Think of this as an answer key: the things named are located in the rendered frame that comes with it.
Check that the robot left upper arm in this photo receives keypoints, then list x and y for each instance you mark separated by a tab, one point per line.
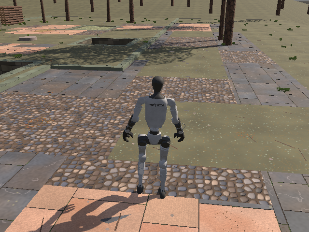
138	107

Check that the robot head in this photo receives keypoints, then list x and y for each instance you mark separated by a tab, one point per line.
157	83

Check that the robot right hand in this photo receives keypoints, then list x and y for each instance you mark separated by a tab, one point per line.
179	135

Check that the robot left hand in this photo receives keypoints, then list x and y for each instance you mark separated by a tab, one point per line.
127	135

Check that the robot left forearm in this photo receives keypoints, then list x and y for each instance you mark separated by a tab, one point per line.
129	125

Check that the robot right forearm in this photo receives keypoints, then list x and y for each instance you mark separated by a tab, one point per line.
179	127

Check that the robot right upper arm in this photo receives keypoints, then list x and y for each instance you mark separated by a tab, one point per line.
173	109

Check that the robot left foot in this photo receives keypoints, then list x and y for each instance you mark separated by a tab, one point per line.
140	189

